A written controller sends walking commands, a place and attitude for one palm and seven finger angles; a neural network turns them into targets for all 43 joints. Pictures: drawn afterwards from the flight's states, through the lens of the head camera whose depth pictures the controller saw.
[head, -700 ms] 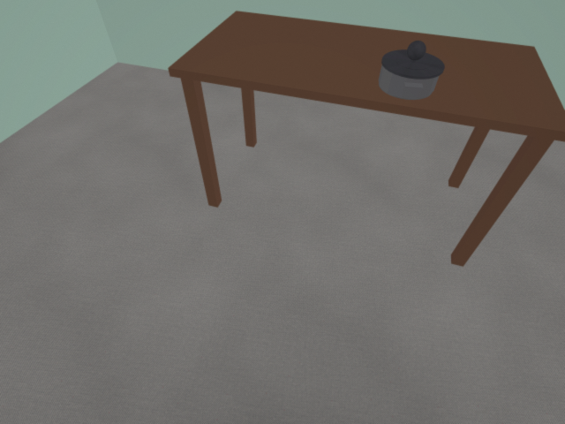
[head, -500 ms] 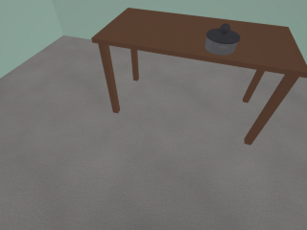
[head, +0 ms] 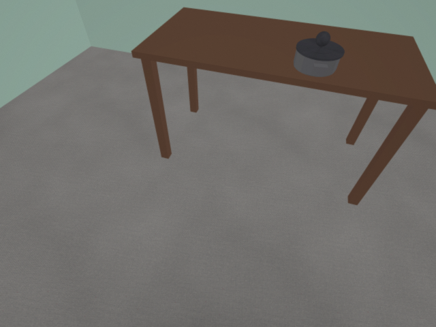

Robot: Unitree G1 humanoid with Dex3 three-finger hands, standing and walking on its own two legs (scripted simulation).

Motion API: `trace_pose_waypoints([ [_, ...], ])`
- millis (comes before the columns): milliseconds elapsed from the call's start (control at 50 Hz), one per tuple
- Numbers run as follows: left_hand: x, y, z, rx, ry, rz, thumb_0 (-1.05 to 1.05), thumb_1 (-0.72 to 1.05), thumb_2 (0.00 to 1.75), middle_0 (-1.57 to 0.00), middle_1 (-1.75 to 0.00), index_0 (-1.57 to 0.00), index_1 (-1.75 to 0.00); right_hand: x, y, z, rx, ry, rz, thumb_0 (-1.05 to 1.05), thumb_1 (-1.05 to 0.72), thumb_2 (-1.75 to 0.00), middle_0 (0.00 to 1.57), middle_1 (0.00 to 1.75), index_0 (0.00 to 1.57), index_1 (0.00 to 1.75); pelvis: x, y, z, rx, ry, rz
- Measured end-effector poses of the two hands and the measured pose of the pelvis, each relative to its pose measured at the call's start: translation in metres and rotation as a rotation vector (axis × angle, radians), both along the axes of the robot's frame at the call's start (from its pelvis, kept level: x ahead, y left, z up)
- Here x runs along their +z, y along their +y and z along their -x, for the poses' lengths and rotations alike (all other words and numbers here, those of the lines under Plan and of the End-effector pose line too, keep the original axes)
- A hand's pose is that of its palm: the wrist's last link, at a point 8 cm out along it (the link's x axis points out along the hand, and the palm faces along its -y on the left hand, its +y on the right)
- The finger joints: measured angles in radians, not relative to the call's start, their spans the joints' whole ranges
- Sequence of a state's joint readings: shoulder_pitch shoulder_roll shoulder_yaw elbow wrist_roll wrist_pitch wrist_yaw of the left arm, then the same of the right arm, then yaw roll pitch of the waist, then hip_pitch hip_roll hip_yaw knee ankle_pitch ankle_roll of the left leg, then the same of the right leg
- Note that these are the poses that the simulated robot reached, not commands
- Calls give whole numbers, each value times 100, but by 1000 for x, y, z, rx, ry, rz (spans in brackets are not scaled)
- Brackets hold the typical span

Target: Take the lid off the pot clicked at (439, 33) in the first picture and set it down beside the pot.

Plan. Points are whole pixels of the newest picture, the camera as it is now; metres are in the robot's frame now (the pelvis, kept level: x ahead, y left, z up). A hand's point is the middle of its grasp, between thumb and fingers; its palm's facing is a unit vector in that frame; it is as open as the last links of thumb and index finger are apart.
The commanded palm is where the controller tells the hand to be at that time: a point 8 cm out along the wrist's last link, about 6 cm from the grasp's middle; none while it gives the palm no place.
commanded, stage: walk to a spot facing it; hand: left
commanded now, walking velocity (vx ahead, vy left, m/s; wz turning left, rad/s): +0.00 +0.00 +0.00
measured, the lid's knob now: (322, 39) +1.12 -0.34 +0.05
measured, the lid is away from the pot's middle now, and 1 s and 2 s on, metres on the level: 0.00 0.00 0.00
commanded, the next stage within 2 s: none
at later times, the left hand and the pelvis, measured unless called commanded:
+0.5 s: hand out of the picture +0.06 +0.18 -0.18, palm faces -0.14 -0.95 -0.27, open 7.4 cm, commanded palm none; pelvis -0.01 -0.02 -0.03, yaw -11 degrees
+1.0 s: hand (135, 317) +0.18 +0.20 -0.19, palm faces -0.32 -0.92 -0.21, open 7.4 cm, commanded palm none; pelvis +0.14 +0.00 -0.02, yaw -28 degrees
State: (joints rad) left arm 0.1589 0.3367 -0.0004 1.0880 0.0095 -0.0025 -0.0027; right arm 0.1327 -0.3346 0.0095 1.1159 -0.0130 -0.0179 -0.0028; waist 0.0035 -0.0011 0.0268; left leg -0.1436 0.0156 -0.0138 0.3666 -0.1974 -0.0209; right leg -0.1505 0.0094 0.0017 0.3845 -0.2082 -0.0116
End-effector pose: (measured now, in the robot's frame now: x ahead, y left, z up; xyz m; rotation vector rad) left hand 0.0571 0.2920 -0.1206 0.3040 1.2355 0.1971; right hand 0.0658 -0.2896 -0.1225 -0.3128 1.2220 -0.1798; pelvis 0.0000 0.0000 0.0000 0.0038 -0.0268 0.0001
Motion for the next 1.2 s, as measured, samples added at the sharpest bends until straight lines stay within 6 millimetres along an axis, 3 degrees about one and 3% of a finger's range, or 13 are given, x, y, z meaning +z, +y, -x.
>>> trace_pose_waypoints([
  [240,-7,-7,-4,-31,30,6,1,91,90,-20,-30,-20,-30,-5,6,3,-63,-45,-11,1,-90,-90,20,30,20,30,-5,1,2,-70,11,-4],
  [380,-23,-36,-7,-95,56,50,1,91,90,-20,-30,-20,-30,-25,18,35,-156,-41,-70,1,-90,-90,21,30,20,30,-18,-6,10,-146,15,-32],
  [480,-28,-64,-7,-124,38,64,1,91,90,-20,-30,-20,-30,-50,13,59,-214,-6,-123,1,-90,-90,21,30,20,30,-30,-20,10,-194,7,-18],
  [520,-24,-73,-2,-114,37,70,1,91,90,-20,-30,-20,-30,-48,11,62,-223,21,-134,1,-90,-90,21,30,20,30,-25,-24,7,-207,13,-16],
  [660,-4,-87,7,-139,139,90,1,91,90,-20,-30,-20,-30,-20,1,45,-284,-50,-137,1,-91,-90,20,30,20,30,-1,-29,-15,-277,48,-34],
  [780,-2,-81,-15,-163,179,86,1,91,90,-20,-30,-21,-30,-9,-2,9,-325,-106,-114,1,-91,-90,20,30,19,30,2,-27,-47,-338,64,-27],
  [900,-11,-65,-64,-191,195,85,1,91,90,-20,-30,-21,-30,1,5,-55,-336,-188,-90,1,-91,-90,20,30,19,30,-2,-15,-94,-400,67,-12],
  [960,-25,-53,-102,-224,204,87,1,91,90,-20,-30,-20,-30,4,10,-90,-345,-263,-60,1,-91,-90,20,30,19,30,-12,-8,-123,-445,64,-3],
  [1000,-37,-48,-134,-261,207,89,1,91,90,-20,-30,-20,-30,3,13,-103,-367,-307,-31,1,-90,-90,20,30,20,30,-20,-4,-139,-482,58,2],
  [1040,-39,-50,-174,-317,191,88,1,91,90,-20,-30,-20,-30,8,20,-101,-408,-305,-25,1,-90,-90,20,30,20,30,-17,-4,-153,-518,44,-2],
  [1100,-34,-66,-242,-405,122,104,1,91,90,-20,-30,-20,-30,11,33,-83,-495,-245,-28,1,-90,-90,20,30,20,30,-9,-9,-174,-565,38,3],
  [1200,-21,-121,-346,-551,-6,143,1,92,90,-19,-30,-20,-30,4,58,-33,-674,-81,-45,0,-92,-90,21,30,20,30,-2,-19,-207,-640,39,3],
])
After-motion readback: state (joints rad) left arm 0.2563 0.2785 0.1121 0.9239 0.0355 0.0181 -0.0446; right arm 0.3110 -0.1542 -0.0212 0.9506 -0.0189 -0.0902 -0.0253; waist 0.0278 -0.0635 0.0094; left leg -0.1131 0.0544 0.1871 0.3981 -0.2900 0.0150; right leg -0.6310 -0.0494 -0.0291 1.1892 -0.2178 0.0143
